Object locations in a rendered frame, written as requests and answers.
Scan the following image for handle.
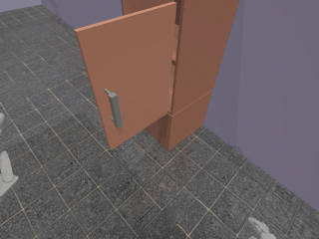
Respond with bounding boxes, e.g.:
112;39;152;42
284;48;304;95
104;89;123;128

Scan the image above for right robot hand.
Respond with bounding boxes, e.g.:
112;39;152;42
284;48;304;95
248;217;276;239

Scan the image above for cupboard door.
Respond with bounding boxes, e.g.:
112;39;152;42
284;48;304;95
74;2;177;150

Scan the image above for left robot hand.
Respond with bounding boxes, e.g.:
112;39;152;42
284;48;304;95
0;113;18;199

